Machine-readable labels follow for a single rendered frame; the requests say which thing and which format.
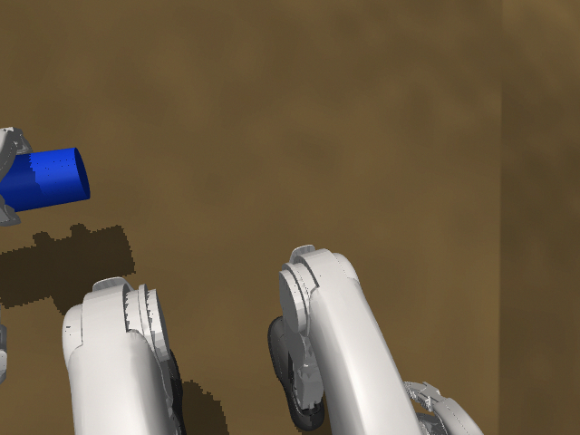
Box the bottle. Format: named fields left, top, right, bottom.
left=0, top=148, right=91, bottom=212

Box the right robot hand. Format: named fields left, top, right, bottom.
left=403, top=382, right=484, bottom=435

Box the left robot hand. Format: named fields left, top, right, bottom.
left=0, top=127, right=34, bottom=227

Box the left robot foot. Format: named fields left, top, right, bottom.
left=167, top=350, right=187, bottom=435

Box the right robot foot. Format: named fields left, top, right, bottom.
left=267, top=316, right=324, bottom=431

